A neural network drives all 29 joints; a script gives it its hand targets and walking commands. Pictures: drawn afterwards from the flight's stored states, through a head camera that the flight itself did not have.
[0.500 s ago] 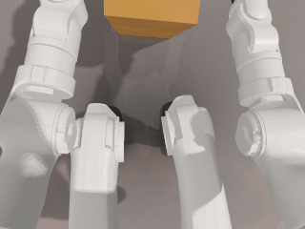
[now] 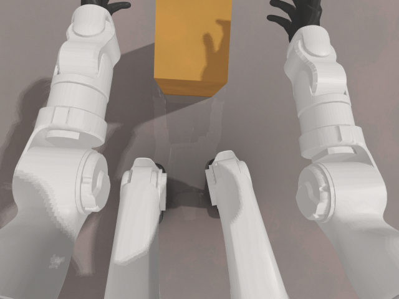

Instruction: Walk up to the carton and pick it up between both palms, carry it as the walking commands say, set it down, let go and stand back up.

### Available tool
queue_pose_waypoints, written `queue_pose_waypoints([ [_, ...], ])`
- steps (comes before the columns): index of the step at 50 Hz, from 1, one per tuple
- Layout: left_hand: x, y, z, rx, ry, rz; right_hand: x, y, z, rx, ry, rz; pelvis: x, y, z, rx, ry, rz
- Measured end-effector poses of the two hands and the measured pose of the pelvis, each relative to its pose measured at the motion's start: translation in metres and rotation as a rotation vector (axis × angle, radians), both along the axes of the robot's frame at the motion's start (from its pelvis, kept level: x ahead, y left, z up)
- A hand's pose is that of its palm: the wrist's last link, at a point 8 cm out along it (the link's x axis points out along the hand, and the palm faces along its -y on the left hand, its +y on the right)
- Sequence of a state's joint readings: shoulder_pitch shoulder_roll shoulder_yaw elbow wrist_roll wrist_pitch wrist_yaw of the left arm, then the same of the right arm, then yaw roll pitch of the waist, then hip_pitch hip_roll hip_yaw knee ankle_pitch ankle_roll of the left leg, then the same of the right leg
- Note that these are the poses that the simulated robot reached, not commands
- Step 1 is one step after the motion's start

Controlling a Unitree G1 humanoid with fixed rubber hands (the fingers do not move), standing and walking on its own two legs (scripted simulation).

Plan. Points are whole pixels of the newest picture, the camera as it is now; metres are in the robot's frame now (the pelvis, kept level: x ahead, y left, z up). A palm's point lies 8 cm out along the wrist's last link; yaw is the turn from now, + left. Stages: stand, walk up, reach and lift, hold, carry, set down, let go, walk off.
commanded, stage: set down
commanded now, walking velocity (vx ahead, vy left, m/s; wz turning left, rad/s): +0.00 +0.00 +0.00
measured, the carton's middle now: (190, 56) +0.56 -0.04 -0.37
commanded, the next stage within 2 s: let go in 0.60 s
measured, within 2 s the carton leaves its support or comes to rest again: neither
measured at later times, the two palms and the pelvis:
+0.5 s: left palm out of the picture +0.56 +0.12 +0.05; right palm out of the picture +0.52 -0.20 +0.05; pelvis +0.06 +0.00 +0.14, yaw +0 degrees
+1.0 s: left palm out of the picture +0.45 +0.16 +0.10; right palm out of the picture +0.42 -0.21 +0.10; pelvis +0.08 +0.00 +0.21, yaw +1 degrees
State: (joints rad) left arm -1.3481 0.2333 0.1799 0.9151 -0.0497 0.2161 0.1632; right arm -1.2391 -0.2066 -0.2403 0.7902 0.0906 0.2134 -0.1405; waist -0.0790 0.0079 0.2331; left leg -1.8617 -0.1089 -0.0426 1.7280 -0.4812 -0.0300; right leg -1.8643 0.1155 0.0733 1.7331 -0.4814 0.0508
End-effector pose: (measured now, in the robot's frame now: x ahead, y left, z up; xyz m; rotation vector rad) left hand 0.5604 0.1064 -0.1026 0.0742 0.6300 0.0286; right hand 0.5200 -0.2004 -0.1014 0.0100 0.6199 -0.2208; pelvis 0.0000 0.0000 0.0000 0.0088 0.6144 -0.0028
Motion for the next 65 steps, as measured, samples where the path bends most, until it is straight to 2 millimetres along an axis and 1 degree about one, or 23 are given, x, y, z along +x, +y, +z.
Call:
queue_pose_waypoints([
  [4,-0.002,0.008,0.034,0.02,-0.01,-0.003,0.001,0.004,0.03,0.004,0.004,0.001,0.011,-0.002,0.021,0.003,0.067,0.007],
  [7,-0.005,0.013,0.054,0.015,0.007,-0.002,0.0,0.003,0.052,-0.001,0.009,-0.004,0.02,-0.002,0.04,-0.001,0.085,0.012],
  [11,-0.005,0.016,0.075,0.012,0.009,0.004,-0.001,-0.001,0.072,0.004,0.014,-0.023,0.03,-0.002,0.063,-0.005,0.117,0.017],
  [14,-0.003,0.011,0.087,-0.001,-0.005,-0.012,0.001,-0.002,0.085,-0.003,0.003,-0.015,0.036,-0.002,0.08,-0.007,0.125,0.022],
  [17,-0.002,0.006,0.104,0.002,-0.025,-0.027,0.002,-0.005,0.105,-0.02,-0.01,-0.01,0.042,-0.002,0.098,-0.011,0.117,0.021],
  [20,-0.004,0.008,0.118,0.004,-0.009,-0.019,-0.001,-0.007,0.12,-0.022,0.008,-0.007,0.049,-0.001,0.117,-0.011,0.112,0.018],
  [25,0.0,0.01,0.149,0.02,-0.018,-0.024,0.0,-0.004,0.149,-0.009,-0.002,-0.007,0.06,0.001,0.145,-0.014,0.095,0.014],
  [27,0.001,0.012,0.157,0.024,-0.007,-0.024,0.001,-0.001,0.157,-0.008,0.004,0.001,0.064,0.001,0.153,-0.015,0.089,0.013],
  [30,0.002,0.011,0.163,0.016,0.003,-0.024,0.005,0.005,0.163,-0.019,0.009,0.016,0.069,0.002,0.161,-0.012,0.091,0.012],
  [33,0.002,0.011,0.164,0.016,0.0,-0.021,0.004,0.007,0.162,-0.047,0.03,0.023,0.071,0.002,0.165,-0.013,0.095,0.016],
  [35,-0.002,0.011,0.161,0.022,0.003,-0.025,0.001,0.009,0.159,-0.055,0.04,0.035,0.072,0.002,0.167,-0.016,0.093,0.018],
  [37,-0.012,0.013,0.157,0.035,0.02,-0.018,-0.005,0.01,0.155,-0.069,0.059,0.063,0.072,0.002,0.171,-0.019,0.088,0.023],
  [39,-0.026,0.019,0.156,0.057,0.028,0.004,-0.014,0.009,0.153,-0.08,0.077,0.083,0.073,0.003,0.175,-0.022,0.08,0.029],
  [44,-0.067,0.042,0.164,0.115,0.071,0.047,-0.043,0.001,0.168,-0.109,0.104,0.141,0.075,0.002,0.19,-0.02,0.026,0.037],
  [46,-0.084,0.047,0.174,0.114,0.077,0.042,-0.061,-0.003,0.179,-0.114,0.118,0.166,0.077,0.001,0.198,-0.018,-0.009,0.037],
  [49,-0.108,0.054,0.193,0.122,0.088,0.03,-0.093,-0.011,0.196,-0.106,0.15,0.178,0.082,0.0,0.21,-0.016,-0.07,0.036],
  [51,-0.121,0.06,0.205,0.124,0.093,0.033,-0.111,-0.017,0.21,-0.111,0.155,0.179,0.086,-0.001,0.216,-0.013,-0.111,0.03],
  [54,-0.139,0.068,0.219,0.121,0.115,0.029,-0.136,-0.027,0.223,-0.108,0.188,0.169,0.09,-0.001,0.225,-0.007,-0.166,0.023],
  [56,-0.15,0.071,0.23,0.112,0.108,0.02,-0.15,-0.03,0.233,-0.105,0.187,0.18,0.092,-0.001,0.23,-0.005,-0.21,0.012],
  [61,-0.185,0.082,0.252,0.095,0.121,0.028,-0.18,-0.032,0.257,-0.109,0.193,0.195,0.103,-0.002,0.244,-0.005,-0.326,-0.001],
  [65,-0.211,0.093,0.267,0.099,0.141,0.019,-0.199,-0.033,0.28,-0.121,0.175,0.185,0.113,-0.003,0.255,-0.007,-0.419,-0.003],
])
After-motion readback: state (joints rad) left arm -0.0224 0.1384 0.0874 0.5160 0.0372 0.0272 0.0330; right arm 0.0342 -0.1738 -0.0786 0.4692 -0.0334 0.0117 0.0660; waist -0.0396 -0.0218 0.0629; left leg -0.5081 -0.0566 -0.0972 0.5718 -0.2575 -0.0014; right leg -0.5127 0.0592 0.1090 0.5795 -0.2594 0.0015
